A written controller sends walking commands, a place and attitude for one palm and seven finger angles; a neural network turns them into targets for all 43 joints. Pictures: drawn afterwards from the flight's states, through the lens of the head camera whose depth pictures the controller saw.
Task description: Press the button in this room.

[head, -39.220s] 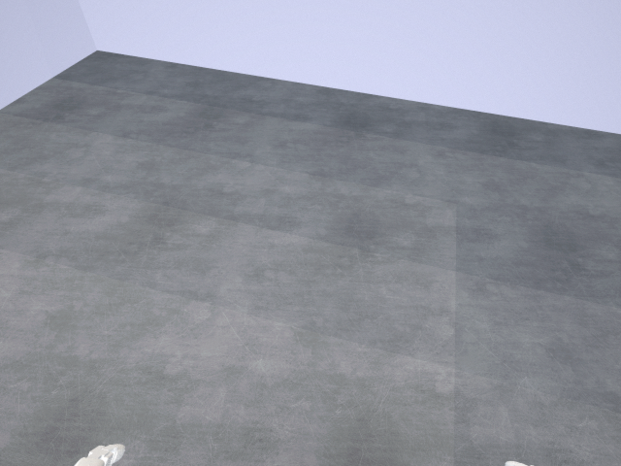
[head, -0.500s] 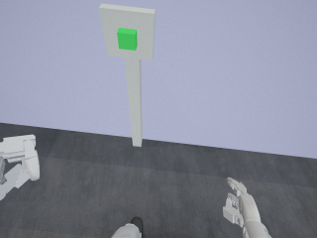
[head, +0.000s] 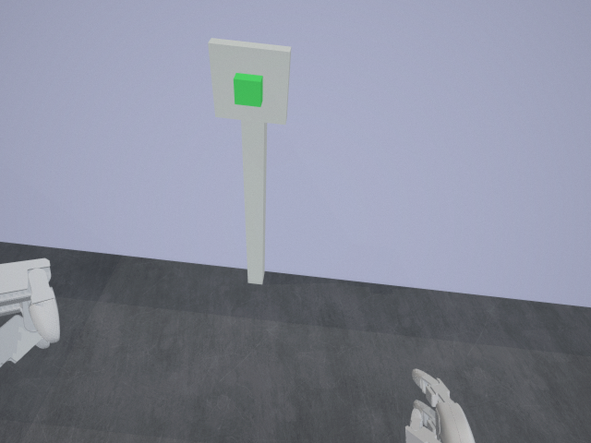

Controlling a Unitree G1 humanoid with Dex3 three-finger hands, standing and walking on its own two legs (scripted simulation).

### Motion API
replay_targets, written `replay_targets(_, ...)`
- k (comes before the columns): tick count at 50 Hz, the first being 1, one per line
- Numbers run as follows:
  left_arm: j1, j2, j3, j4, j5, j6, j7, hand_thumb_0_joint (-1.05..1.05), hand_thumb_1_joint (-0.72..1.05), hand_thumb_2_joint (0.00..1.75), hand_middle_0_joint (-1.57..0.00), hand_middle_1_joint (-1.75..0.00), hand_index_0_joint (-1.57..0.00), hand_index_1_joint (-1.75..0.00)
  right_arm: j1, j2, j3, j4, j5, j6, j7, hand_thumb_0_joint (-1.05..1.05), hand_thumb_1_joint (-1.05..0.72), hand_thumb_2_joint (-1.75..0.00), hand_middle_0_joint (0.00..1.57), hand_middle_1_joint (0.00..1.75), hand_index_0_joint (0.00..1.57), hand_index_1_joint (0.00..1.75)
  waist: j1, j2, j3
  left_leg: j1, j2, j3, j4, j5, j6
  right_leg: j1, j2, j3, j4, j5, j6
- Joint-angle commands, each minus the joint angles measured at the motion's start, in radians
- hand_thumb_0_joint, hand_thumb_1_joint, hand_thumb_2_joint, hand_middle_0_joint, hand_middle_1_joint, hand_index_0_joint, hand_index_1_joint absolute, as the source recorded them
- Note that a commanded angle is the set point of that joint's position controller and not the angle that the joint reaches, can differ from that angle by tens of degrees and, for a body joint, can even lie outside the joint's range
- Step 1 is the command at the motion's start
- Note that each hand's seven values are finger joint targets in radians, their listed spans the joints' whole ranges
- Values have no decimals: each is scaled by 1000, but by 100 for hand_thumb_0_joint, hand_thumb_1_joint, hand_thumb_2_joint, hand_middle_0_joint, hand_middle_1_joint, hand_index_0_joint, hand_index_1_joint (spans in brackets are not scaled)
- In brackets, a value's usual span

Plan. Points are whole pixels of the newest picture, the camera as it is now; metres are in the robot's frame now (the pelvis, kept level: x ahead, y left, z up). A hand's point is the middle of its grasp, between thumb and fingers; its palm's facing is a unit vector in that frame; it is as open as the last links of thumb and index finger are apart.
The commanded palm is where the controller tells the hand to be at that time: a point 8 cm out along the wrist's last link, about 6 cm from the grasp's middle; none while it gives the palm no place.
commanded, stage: stop stepping back and stand still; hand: left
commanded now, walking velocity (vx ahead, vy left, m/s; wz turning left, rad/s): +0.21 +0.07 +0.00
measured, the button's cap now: (248, 89) +0.81 +0.16 +0.09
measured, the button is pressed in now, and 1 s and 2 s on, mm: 0 0 0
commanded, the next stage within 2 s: let the arm hang, fingers relaxed in 0.50 s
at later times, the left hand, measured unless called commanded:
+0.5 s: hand (19, 364) +0.15 +0.25 +0.17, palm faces +0.44 -0.78 -0.46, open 3.1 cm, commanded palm +0.09 +0.28 +0.18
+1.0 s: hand out of the picture -0.02 +0.20 -0.17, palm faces +0.18 -0.95 -0.25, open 3.8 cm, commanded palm none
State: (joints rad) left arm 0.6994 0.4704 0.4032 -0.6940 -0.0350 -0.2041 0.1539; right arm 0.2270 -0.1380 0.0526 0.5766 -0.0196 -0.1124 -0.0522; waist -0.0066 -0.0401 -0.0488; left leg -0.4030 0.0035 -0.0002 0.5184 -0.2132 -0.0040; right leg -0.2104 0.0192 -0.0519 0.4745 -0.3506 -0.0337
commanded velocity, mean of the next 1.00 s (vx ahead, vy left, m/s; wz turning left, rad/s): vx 0.06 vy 0.00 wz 0.00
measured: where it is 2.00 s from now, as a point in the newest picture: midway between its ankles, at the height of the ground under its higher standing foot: outside the picture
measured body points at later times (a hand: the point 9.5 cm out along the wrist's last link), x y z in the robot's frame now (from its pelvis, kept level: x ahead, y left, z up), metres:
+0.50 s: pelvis -0.03 +0.00 -0.01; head -0.05 -0.01 +0.44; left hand +0.12 +0.28 +0.20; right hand +0.13 -0.23 -0.10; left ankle -0.03 +0.12 -0.70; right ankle +0.00 -0.08 -0.74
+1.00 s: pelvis -0.04 -0.01 +0.00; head -0.01 +0.00 +0.44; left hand -0.03 +0.25 -0.15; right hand +0.05 -0.23 -0.15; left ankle -0.06 +0.11 -0.74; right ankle +0.00 -0.08 -0.74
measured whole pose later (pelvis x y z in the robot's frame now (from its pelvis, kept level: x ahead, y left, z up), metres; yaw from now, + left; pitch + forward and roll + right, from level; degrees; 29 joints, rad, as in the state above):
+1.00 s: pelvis -0.04 -0.01 +0.00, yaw +8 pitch -1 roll +0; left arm 0.29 0.22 0.03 0.88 0.02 0.03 0.03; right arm 0.26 -0.17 0.00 0.93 -0.03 0.04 -0.01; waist 0.01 -0.01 0.06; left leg -0.25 0.01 -0.02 0.57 -0.30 0.00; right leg -0.27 0.04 -0.08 0.54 -0.26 -0.06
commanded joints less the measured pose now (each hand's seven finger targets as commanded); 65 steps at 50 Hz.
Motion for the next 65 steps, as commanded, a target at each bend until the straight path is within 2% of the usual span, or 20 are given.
replay_targets(1,-180,112,98,4,-21,-12,25,0,90,90,-130,-150,-130,-150,-122,-194,-100,-87,7,0,-44,0,-90,-90,20,30,20,30,-3,-177,59,-77,2,-33,511,-164,-11,-238,-371,397,-365,-384,-179)
replay_targets(4,-184,37,21,64,-8,-9,12,0,90,90,-130,-150,-130,-150,-121,-176,-80,-92,11,-13,-46,0,-90,-90,20,30,20,30,-22,-124,34,-7,45,-2,361,-130,8,-218,-277,202,-275,-272,-109)
replay_targets(8,-217,21,-26,-36,22,-35,25,0,90,90,-130,-150,-130,-150,-101,-187,-77,-82,1,-52,-64,0,-90,-90,20,30,20,30,-18,28,72,188,32,47,-68,-164,47,-219,-197,129,-137,-235,-70)
replay_targets(11,-268,81,25,-209,34,-78,36,0,90,90,-130,-150,-130,-150,-79,-213,-83,-117,0,-82,-55,0,-90,-90,20,30,20,30,-6,377,37,249,292,-381,-274,-122,157,-297,-16,-10,293,-86,31)
replay_targets(14,-223,139,90,-224,35,-77,37,0,90,90,-130,-150,-130,-150,-76,-183,-81,-91,-3,-106,-38,0,-90,-90,20,30,20,30,1,318,47,125,278,-323,-298,-108,164,-219,-40,27,392,-136,33)
replay_targets(18,-83,65,70,-31,18,-49,30,0,90,90,-130,-150,-130,-150,-76,-195,-84,-85,15,-92,-22,0,-90,-90,20,30,20,30,14,181,17,1,175,-74,-121,-50,85,68,-22,-33,7,28,34)
replay_targets(19,-43,51,63,35,15,-45,24,0,90,90,-130,-150,-130,-150,-78,-192,-89,-93,15,-79,-22,0,-90,-90,20,30,20,30,13,81,33,-72,110,-20,-34,-164,54,101,-61,48,-80,14,6)
replay_targets(21,-108,82,84,32,4,-36,19,0,90,90,-130,-150,-130,-150,-93,-193,-104,-107,16,-44,-23,0,-90,-90,20,30,20,30,4,-172,70,-150,-6,34,380,-253,11,-63,-344,506,-324,-332,-141)
replay_targets(24,-163,55,60,53,7,-49,8,0,90,90,-130,-150,-130,-150,-75,-191,-101,-78,16,-35,-18,0,-90,-90,20,30,20,30,-15,-97,45,-122,33,-18,513,-183,14,-119,-328,417,-305,-243,-133)
replay_targets(28,-145,51,44,-26,16,-68,13,0,90,90,-130,-150,-130,-150,-113,-164,-74,-92,6,-47,-33,0,-90,-90,20,30,20,30,0,-107,8,95,45,35,128,-115,33,-125,-257,191,-228,-45,-95)
replay_targets(29,-171,63,43,-75,18,-71,19,0,90,90,-130,-150,-130,-150,-118,-170,-75,-91,4,-55,-42,0,-90,-90,20,30,20,30,-5,-43,9,167,39,43,11,-72,37,-140,-240,165,-202,-54,-74)
replay_targets(30,-278,-135,-286,769,103,130,-116,0,90,90,-130,-150,-130,-150,8,-273,-124,182,0,-43,83,0,-90,-90,20,30,20,30,-80,118,56,174,84,-40,102,177,43,-281,-234,24,107,276,-39)
replay_targets(32,-194,-204,-295,784,66,216,-141,0,90,90,-123,-142,-123,-142,1,-239,-101,88,-1,43,69,0,-90,-90,20,30,20,30,-23,339,45,66,253,-266,-101,256,144,-278,-55,3,331,-117,46)
replay_targets(34,-315,-191,-315,823,68,210,-141,0,90,90,-115,-134,-115,-134,-16,-235,-98,52,-26,52,54,0,-90,-90,20,30,20,30,-17,71,18,18,280,-342,-85,419,199,-236,-40,65,402,-151,38)
replay_targets(36,-336,-178,-315,945,67,198,-141,0,90,90,-108,-126,-108,-126,-9,-248,-90,67,-32,49,39,0,-90,-90,20,30,20,30,5,-3,-91,149,222,-266,4,753,162,-114,-37,47,260,49,33)
replay_targets(38,-294,-104,-308,1109,69,194,-133,0,90,90,-101,-118,-101,-118,-43,-228,-92,93,-6,68,33,0,-90,-90,20,30,20,30,40,-108,-141,64,78,-91,99,395,61,118,-124,169,79,497,10)
replay_targets(39,-304,-64,-316,1175,68,192,-134,0,90,90,-97,-114,-97,-114,-23,-195,-87,105,6,79,37,0,-90,-90,20,30,20,30,22,-99,-101,45,1,-32,127,82,17,78,-237,278,-4,575,-43)
replay_targets(41,-367,-65,-331,1298,61,187,-136,0,90,90,-90,-106,-90,-106,-8,-159,-88,165,0,112,32,0,-90,-90,20,30,20,30,6,-179,-2,44,-18,-14,199,-239,7,15,-281,338,-92,581,-94)
replay_targets(47,-414,-146,-348,1482,45,192,-124,0,90,90,-68,-82,-68,-82,69,-123,-79,290,-4,120,31,0,-90,-90,20,30,20,30,-12,162,-3,221,77,-76,-56,140,40,-22,-131,158,-55,347,-33)
replay_targets(65,-407,-175,-367,1773,45,200,-123,0,90,90,-20,-30,-20,-30,138,-110,-73,482,-3,119,19,0,-90,-90,20,30,20,30,4,48,148,149,82,-75,-215,-90,50,-15,-107,138,-199,27,-25)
